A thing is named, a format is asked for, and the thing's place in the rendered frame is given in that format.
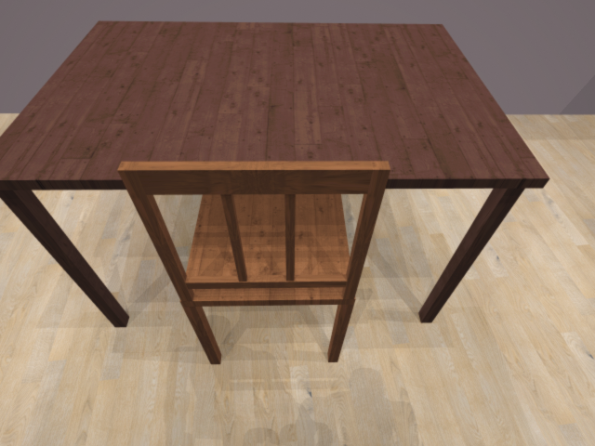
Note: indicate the table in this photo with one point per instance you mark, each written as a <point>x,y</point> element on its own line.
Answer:
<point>183,91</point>

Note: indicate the chair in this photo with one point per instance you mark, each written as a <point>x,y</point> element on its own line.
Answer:
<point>267,234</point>

